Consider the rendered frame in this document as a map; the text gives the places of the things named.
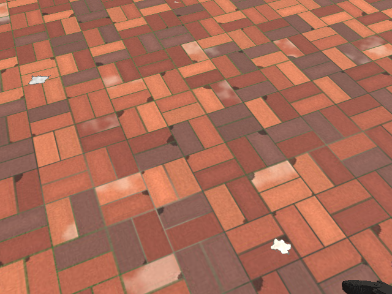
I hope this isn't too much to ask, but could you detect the robot right hand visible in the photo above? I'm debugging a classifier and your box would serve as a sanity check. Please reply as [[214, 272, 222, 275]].
[[342, 280, 392, 294]]

